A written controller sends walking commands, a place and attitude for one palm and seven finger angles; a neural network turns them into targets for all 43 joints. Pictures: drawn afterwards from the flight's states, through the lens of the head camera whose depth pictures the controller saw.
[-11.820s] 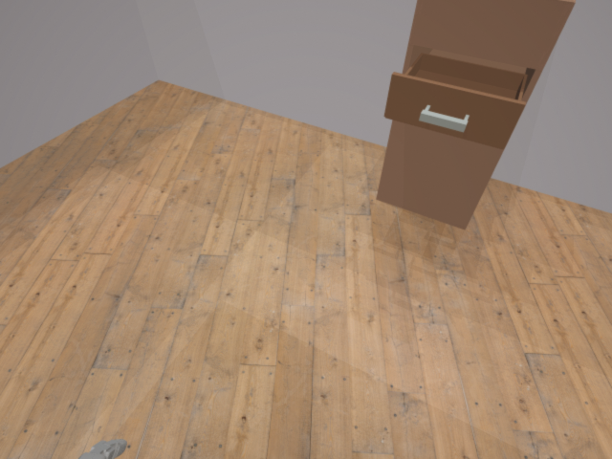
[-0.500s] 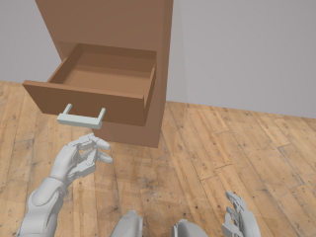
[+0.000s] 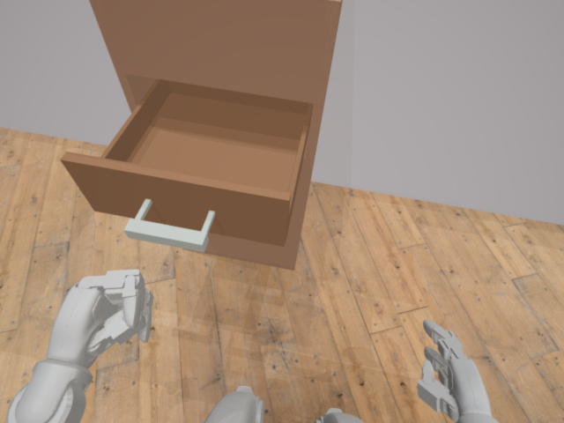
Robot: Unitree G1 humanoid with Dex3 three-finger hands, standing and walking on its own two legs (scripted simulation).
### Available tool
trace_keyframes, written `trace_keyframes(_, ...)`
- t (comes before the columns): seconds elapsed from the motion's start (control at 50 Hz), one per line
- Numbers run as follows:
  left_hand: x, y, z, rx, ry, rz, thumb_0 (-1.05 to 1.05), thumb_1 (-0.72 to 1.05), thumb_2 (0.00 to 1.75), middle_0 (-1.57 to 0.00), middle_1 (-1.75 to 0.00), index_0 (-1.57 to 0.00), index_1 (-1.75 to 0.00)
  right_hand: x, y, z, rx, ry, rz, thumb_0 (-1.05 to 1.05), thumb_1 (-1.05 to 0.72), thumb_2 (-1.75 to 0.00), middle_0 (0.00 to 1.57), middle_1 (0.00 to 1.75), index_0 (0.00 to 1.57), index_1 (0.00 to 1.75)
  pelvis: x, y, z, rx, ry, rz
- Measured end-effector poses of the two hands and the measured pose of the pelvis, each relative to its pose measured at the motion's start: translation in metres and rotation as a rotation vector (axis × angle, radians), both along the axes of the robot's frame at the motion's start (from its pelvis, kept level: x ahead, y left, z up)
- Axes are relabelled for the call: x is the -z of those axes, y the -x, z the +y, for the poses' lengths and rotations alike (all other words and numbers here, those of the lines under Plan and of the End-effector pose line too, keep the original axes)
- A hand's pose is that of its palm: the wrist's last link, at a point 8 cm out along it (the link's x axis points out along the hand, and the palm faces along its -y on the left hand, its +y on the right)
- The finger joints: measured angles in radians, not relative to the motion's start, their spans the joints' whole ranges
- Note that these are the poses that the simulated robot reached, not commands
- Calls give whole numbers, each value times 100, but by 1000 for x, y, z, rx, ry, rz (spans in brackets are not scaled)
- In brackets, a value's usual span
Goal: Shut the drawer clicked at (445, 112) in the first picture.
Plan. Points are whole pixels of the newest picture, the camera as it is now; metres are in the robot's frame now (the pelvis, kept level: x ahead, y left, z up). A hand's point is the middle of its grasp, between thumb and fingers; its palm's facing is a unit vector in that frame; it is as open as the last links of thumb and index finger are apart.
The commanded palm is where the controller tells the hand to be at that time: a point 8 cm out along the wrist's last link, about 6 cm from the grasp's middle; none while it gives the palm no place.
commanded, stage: raise the hand and make a fist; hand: left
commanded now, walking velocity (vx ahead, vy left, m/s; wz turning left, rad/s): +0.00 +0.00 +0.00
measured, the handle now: (172, 223) +0.43 +0.22 -0.03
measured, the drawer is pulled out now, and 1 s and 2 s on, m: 0.25 0.25 0.25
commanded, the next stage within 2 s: bring the fist close to the handle in 0.62 s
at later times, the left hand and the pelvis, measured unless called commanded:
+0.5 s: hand (145, 329) +0.22 +0.18 +0.06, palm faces -0.15 -0.99 -0.06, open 3.3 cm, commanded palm +0.20 +0.25 +0.06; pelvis -0.01 +0.00 +0.01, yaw +0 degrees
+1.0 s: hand (149, 311) +0.25 +0.19 +0.04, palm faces -0.13 -0.99 -0.05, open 3.3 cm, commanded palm +0.23 +0.25 +0.03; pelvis -0.01 -0.03 -0.01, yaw +0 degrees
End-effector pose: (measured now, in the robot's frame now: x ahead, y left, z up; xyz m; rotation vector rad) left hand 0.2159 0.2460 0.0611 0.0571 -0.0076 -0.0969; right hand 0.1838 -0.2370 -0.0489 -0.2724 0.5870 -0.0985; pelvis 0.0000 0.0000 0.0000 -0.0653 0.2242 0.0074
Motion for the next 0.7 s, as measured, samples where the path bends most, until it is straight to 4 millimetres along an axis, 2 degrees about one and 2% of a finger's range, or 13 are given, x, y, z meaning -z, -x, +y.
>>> trace_keyframes(0.1, 3, 2, 2, 35, -3, 81, 1, 90, 90, -135, -156, -136, -156, -5, -13, 23, -37, -45, -21, 1, -90, -90, 20, 30, 21, 30, -3, 0, 4, -2, 5, -8)
trace_keyframes(0.22, -6, 12, 8, 9, 8, 66, 2, 90, 90, -138, -159, -139, -159, -8, -5, 30, -47, -48, -5, 1, -90, -90, 20, 30, 21, 30, -7, 1, 5, -3, 5, -24)
trace_keyframes(0.32, -10, 14, 14, -12, -14, 32, 1, 90, 90, -139, -160, -140, -160, -2, 11, 21, -40, -27, 37, 1, -90, -90, 21, 30, 21, 30, -6, 6, 3, -11, 7, -32)
trace_keyframes(0.42, -2, 11, 0, 40, -2, 64, 1, 91, 91, -139, -160, -140, -160, 3, 29, 5, -4, -11, 63, 1, -90, -90, 20, 30, 21, 30, -5, 10, 0, -9, 4, -35)
trace_keyframes(0.5, -4, 9, -9, 55, -7, 59, 1, 90, 90, -139, -160, -140, -160, 2, 41, -6, 33, -5, 69, 1, -90, -90, 20, 30, 21, 30, -6, 12, -4, -1, -4, -40)
trace_keyframes(0.6, -10, 6, 1, -4, -29, 34, 1, 90, 90, -140, -160, -140, -160, 3, 50, -18, 61, -4, 83, 1, -90, -90, 20, 30, 21, 30, -7, 12, -12, 2, -9, -42)
trace_keyframes(0.7, -8, 8, 10, -25, -39, 58, 1, 90, 90, -139, -160, -140, -160, 6, 50, -27, 61, -7, 86, 1, -90, -90, 20, 30, 21, 30, -7, 12, -19, -3, -8, -39)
